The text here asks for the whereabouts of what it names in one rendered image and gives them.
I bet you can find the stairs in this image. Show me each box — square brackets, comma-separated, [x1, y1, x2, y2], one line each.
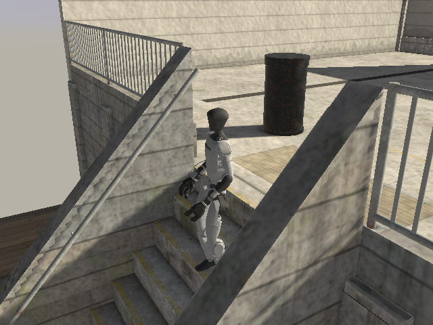
[90, 167, 255, 325]

